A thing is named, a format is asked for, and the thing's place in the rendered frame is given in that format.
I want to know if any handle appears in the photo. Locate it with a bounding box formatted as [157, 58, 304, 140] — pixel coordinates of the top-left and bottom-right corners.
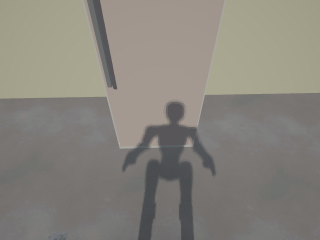
[87, 0, 113, 88]

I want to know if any fridge door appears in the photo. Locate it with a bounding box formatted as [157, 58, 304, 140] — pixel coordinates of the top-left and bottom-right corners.
[84, 0, 225, 147]

